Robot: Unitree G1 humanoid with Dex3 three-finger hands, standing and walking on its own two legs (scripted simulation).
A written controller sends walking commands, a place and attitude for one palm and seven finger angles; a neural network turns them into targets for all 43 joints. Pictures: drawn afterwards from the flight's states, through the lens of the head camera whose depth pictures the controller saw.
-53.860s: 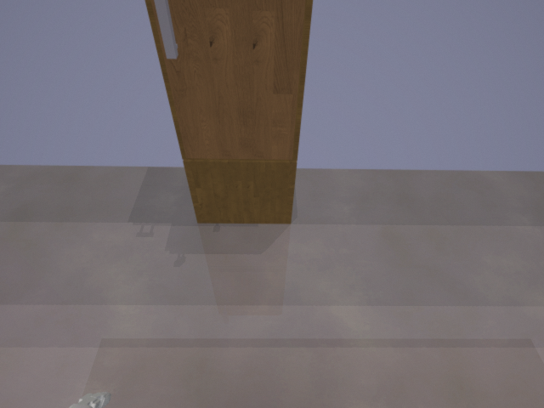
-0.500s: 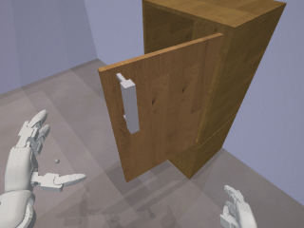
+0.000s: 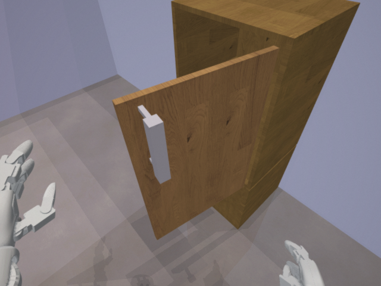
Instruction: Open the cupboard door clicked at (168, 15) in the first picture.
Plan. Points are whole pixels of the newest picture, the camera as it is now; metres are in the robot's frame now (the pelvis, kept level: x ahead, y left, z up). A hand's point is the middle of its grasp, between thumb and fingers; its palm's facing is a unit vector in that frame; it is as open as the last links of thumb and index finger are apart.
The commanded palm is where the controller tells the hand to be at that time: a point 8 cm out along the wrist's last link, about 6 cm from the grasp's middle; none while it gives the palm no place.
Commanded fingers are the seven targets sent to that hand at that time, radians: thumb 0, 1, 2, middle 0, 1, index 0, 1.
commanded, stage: draw the hand back to the body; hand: left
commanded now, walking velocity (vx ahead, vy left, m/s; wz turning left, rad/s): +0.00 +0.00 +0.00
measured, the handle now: (153, 145) +0.34 +0.12 +0.14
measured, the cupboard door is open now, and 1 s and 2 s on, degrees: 80 80 80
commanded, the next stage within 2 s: step back with the hand held close in 0.36 s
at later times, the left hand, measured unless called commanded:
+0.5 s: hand (51, 206) +0.19 +0.26 +0.14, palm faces +0.45 -0.80 -0.40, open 7.4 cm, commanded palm +0.14 +0.29 +0.17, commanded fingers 0.00 0.90 0.90 -0.20 -0.30 -0.20 -0.30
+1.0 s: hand (9, 248) +0.12 +0.27 +0.15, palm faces +0.36 -0.79 -0.49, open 7.4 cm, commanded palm +0.06 +0.32 +0.17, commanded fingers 0.00 0.90 0.90 -0.20 -0.30 -0.20 -0.30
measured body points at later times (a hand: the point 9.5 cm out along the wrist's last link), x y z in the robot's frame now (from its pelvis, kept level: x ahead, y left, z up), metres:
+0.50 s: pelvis +0.00 -0.01 +0.00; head -0.01 -0.03 +0.45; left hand +0.16 +0.30 +0.16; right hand +0.19 -0.23 -0.09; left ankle +0.00 +0.11 -0.74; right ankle -0.06 -0.11 -0.74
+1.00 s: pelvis -0.08 +0.02 -0.01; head -0.07 +0.02 +0.44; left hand +0.10 +0.31 +0.18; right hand +0.09 -0.23 -0.08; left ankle +0.00 +0.11 -0.74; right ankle -0.06 -0.11 -0.74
